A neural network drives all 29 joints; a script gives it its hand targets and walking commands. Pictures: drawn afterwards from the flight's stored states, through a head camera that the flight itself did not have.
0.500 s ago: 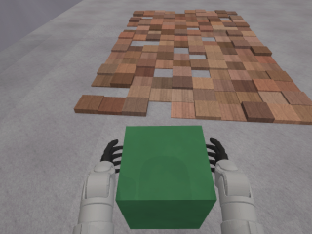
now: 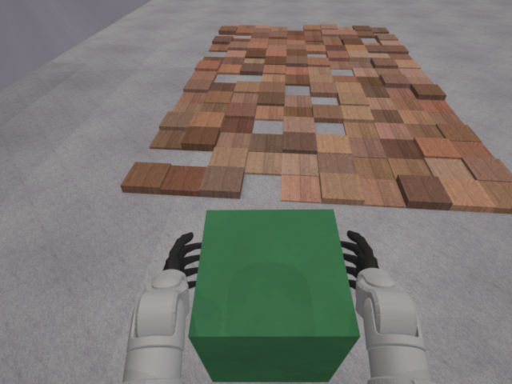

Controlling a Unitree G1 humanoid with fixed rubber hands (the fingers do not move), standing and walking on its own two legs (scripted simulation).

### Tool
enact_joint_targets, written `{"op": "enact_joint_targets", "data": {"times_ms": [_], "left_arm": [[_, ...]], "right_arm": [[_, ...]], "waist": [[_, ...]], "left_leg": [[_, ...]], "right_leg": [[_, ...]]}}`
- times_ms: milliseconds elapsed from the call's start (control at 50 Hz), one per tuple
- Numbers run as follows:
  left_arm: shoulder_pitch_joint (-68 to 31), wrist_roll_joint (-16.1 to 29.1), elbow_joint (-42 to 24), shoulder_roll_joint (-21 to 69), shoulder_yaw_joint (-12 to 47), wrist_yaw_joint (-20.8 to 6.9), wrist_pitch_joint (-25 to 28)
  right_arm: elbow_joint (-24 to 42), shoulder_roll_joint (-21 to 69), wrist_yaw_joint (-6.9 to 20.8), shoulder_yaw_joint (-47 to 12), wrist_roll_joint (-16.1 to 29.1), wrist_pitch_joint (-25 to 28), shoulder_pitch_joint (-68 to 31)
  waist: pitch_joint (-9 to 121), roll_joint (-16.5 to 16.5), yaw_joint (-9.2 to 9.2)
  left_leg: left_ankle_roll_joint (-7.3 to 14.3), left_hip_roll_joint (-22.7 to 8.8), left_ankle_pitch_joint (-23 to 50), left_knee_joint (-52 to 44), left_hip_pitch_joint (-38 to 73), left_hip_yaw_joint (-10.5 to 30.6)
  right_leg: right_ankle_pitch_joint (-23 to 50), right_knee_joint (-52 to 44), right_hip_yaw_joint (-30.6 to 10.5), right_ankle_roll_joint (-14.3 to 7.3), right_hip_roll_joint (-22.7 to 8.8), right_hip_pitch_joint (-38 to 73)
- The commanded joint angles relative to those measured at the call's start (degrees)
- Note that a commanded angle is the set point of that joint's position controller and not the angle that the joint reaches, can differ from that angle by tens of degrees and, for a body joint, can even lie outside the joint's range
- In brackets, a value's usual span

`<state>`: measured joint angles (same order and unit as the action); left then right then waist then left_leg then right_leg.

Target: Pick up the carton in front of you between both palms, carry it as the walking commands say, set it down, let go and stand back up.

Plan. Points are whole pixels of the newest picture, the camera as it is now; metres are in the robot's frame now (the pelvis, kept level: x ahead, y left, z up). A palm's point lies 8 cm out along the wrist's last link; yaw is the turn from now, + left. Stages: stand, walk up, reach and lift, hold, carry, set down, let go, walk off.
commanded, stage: carry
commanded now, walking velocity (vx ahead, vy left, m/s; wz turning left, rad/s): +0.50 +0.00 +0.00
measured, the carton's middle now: (270, 299) +0.28 +0.00 -0.02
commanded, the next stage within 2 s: none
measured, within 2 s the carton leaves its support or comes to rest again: neither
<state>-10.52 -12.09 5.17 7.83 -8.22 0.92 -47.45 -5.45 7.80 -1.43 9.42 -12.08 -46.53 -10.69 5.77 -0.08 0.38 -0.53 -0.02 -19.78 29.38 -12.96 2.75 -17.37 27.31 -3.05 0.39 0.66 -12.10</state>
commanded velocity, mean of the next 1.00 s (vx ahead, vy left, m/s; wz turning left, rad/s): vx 0.50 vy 0.00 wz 0.00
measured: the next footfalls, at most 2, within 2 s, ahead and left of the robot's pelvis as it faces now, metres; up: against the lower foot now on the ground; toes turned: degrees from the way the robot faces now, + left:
right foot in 0.30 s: +0.16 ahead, -0.10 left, +0.00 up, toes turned -10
left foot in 0.64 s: +0.44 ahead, +0.13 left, +0.00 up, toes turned +12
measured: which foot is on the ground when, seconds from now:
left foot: down 0.00-0.32, up 0.34-0.62, down 0.64-1.00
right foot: down 0.00-0.12, up 0.14-0.28, down 0.30-0.66, up 0.68-1.00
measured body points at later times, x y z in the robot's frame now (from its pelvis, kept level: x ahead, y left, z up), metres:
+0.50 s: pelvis +0.20 +0.01 +0.00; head +0.19 +0.01 +0.45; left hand +0.47 +0.16 +0.08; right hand +0.48 -0.14 +0.08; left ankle +0.20 +0.12 -0.70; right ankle +0.12 -0.09 -0.74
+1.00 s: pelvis +0.51 +0.05 +0.00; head +0.53 +0.06 +0.45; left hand +0.80 +0.19 +0.08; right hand +0.79 -0.12 +0.08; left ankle +0.40 +0.13 -0.74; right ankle +0.65 -0.09 -0.70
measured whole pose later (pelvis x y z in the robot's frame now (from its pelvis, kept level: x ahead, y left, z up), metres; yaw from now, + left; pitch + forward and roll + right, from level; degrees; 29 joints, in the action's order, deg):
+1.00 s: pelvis +0.51 +0.05 +0.00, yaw -2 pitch +5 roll -1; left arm -7.5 -5.8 -24.2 7.5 -4.8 5.4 -69.0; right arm 22.3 7.6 -5.5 6.3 -4.4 -67.2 -8.3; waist 3.5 0.1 1.2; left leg 1.2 -2.2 -18.0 14.9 -2.0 -13.5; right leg -5.2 35.3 8.8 -0.6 -4.5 -35.5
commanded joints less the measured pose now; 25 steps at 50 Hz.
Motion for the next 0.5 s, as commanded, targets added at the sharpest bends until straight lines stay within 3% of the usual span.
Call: {"op": "enact_joint_targets", "data": {"times_ms": [0, 40, 60, 80, 100, 120, 140, 160, 180, 220, 260, 280, 300, 320, 340, 360, 380, 400, 440, 480], "left_arm": [[-32.43, 18.83, -11.16, 50.08, 37.83, -11.51, 0.25], [-31.84, 19.86, -14.16, 48.25, 39.24, -10.58, -3.23], [-31.72, 20.37, -15.16, 47.27, 39.65, -10.18, -5.05], [-32.15, 21.27, -16.18, 46.58, 40.2, -9.96, -6.95], [-32.37, 22.48, -17.3, 46.3, 41.09, -9.8, -8.83], [-32.62, 23.96, -18.34, 46.49, 42.07, -9.79, -10.71], [-33.14, 25.76, -19.78, 47.04, 43.24, -10.02, -12.32], [-33.29, 27.53, -20.74, 48.11, 44.12, -10.32, -13.47], [-32.53, 28.95, -21.51, 49.27, 44.61, -10.57, -14.4], [-30.56, 30.55, -23.94, 50.33, 44.76, -10.58, -16.01], [-27.42, 30.33, -26.5, 50.66, 44.12, -10.22, -17.32], [-25.4, 29.74, -27.34, 50.67, 43.8, -9.93, -18.11], [-22.6, 28.37, -27.84, 49.91, 43.15, -9.46, -18.7], [-21.26, 26.6, -27.62, 49.43, 42.48, -9.04, -19.18], [-23.75, 26.51, -28.77, 49.7, 42.0, -8.59, -19.82], [-25.11, 26.89, -30.33, 49.31, 41.85, -8.19, -20.46], [-26.46, 27.53, -31.57, 49.03, 42.06, -7.92, -21.04], [-27.88, 28.17, -32.24, 48.85, 42.44, -7.8, -21.48], [-29.36, 29.35, -32.42, 48.92, 42.86, -8.03, -22.3], [-28.83, 30.36, -31.82, 48.74, 42.96, -8.66, -22.98]], "right_arm": [[9.23, 51.37, 12.94, -39.81, 19.7, -0.79, -33.23], [11.57, 50.09, 12.51, -41.41, 21.8, -4.12, -32.92], [12.48, 49.32, 12.3, -41.96, 22.8, -5.94, -32.79], [12.88, 48.5, 12.07, -42.22, 23.49, -7.74, -32.31], [13.42, 47.63, 11.76, -42.26, 24.0, -9.47, -30.8], [13.67, 47.06, 11.33, -42.08, 24.29, -11.12, -28.61], [14.76, 46.74, 10.7, -41.9, 24.26, -12.49, -27.09], [17.74, 46.75, 10.12, -42.16, 24.61, -13.75, -27.27], [20.97, 47.07, 9.7, -42.74, 25.32, -14.93, -28.03], [26.05, 48.89, 9.51, -43.94, 26.98, -16.93, -28.66], [29.18, 49.97, 9.84, -44.6, 28.24, -18.62, -26.88], [29.64, 50.14, 10.13, -44.71, 28.62, -19.51, -24.54], [30.88, 49.65, 10.65, -45.04, 29.15, -20.49, -24.48], [31.94, 49.51, 11.13, -45.57, 30.2, -21.56, -25.86], [31.81, 48.26, 11.44, -45.85, 31.13, -22.37, -28.63], [31.1, 47.94, 11.7, -45.71, 31.74, -22.9, -28.94], [30.2, 47.92, 11.79, -45.31, 32.07, -23.22, -28.36], [29.73, 48.1, 11.74, -44.84, 32.26, -23.42, -27.93], [28.9, 48.72, 11.27, -44.21, 31.99, -23.77, -27.97], [28.33, 48.93, 10.51, -43.48, 30.84, -24.06, -26.9]], "waist": [[12.87, 5.39, -1.04], [11.14, 7.37, -0.89], [10.12, 6.64, -0.79], [9.18, 2.72, -0.63], [8.86, -5.15, -0.17], [8.85, -13.47, 0.44], [6.09, -15.79, 0.78], [5.47, -12.44, 1.24], [7.27, -9.62, 1.22], [11.23, -8.97, 1.01], [14.68, -7.85, -0.06], [16.85, -4.57, -0.47], [18.65, 5.36, -1.84], [16.76, 17.12, -2.33], [13.85, 13.23, -2.33], [12.8, 8.26, -2.32], [13.38, 3.97, -2.18], [13.23, 2.7, -2.08], [12.57, 4.8, -1.94], [11.53, 7.23, -1.85]], "left_leg": [[0.54, -1.15, -4.79, 2.22, -4.66, -4.05], [0.98, -0.45, -6.91, 0.12, -5.78, -5.99], [1.33, -1.31, -6.92, -1.99, -3.6, -5.4], [2.16, -3.79, -8.44, -5.54, -1.21, -1.71], [4.47, -9.33, -10.75, -9.82, 3.85, 7.25], [7.71, -15.58, -7.37, -14.29, 11.39, 17.81], [11.1, -19.49, 2.21, -14.46, 16.24, 23.65], [12.56, -20.01, 10.85, -13.73, 18.2, 23.56], [12.19, -19.56, 15.86, -12.7, 19.6, 20.12], [8.8, -16.32, 17.85, -10.81, 17.61, 10.91], [5.4, -11.34, 11.97, -6.21, 6.45, 0.32], [3.95, -9.16, 10.29, -1.13, -3.24, -3.9], [1.38, -5.43, 6.23, 11.7, -13.83, -9.2], [0.02, -1.34, -5.38, 22.09, -29.36, -10.75], [1.29, -2.82, -11.6, 27.03, -35.15, -6.71], [1.77, -4.54, -12.41, 30.49, -37.0, -5.52], [1.95, -5.82, -10.76, 29.83, -37.04, -4.96], [1.76, -6.57, -8.56, 25.89, -35.81, -5.09], [0.9, -5.57, -2.06, 17.82, -30.25, -7.66], [0.37, -3.88, 2.77, 10.53, -24.54, -10.84]], "right_leg": [[-16.22, -9.71, -9.2, -5.41, -9.76, 1.69], [-20.78, -10.49, -11.49, -6.72, -11.66, -0.59], [-20.18, -8.79, -9.87, -6.29, -10.94, -3.42], [-16.94, -3.95, -5.05, -4.76, -8.34, -6.65], [-11.86, 6.29, 1.07, -2.49, -5.02, -13.3], [-8.41, 16.42, 7.43, -0.36, -1.63, -22.77], [-12.54, 16.11, 9.0, -0.08, -1.35, -30.88], [-15.38, 15.5, 8.34, -0.56, -2.02, -32.86], [-14.44, 12.72, 8.62, -0.88, -2.22, -31.24], [-6.52, 4.91, 11.81, -0.87, -0.55, -21.81], [3.7, -5.04, 15.15, -0.75, 1.18, -0.67], [5.47, -6.49, 12.9, -1.47, -0.93, 13.74], [-5.83, -12.58, -3.3, -5.2, -11.22, 22.89], [-2.39, -14.25, -22.25, -11.89, -23.63, 30.24], [6.7, -13.07, -25.34, -15.57, -26.53, 29.82], [13.2, -11.89, -22.22, -15.91, -26.4, 28.45], [14.06, -12.15, -17.89, -14.47, -25.27, 27.96], [12.42, -13.71, -13.7, -12.43, -23.86, 26.31], [13.26, -15.28, -5.25, -9.59, -20.08, 22.34], [15.79, -15.06, 1.35, -8.15, -17.21, 18.46]]}}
